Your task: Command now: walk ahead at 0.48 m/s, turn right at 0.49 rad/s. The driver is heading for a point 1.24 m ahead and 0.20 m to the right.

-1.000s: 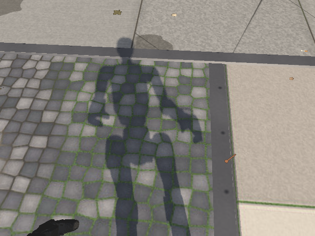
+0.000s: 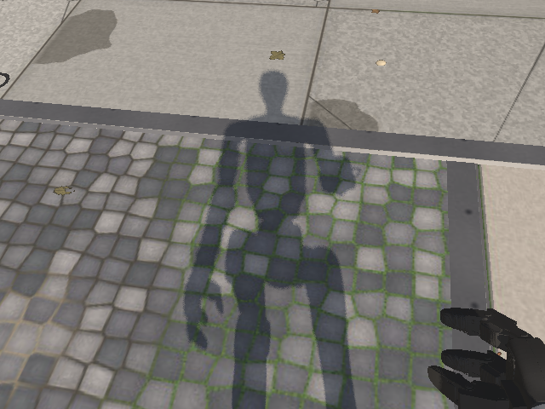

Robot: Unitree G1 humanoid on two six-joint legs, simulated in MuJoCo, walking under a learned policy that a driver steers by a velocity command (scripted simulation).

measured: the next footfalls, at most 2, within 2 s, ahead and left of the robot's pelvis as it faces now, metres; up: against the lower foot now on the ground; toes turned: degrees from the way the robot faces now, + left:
left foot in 0.04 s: +0.17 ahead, +0.14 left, +0.00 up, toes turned -5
right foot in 0.56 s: +0.41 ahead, -0.18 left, +0.00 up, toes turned -24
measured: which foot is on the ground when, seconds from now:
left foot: up 0.00-0.02, down 0.04-0.58, up 0.60-1.00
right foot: down 0.00-0.04, up 0.06-0.54, down 0.56-1.00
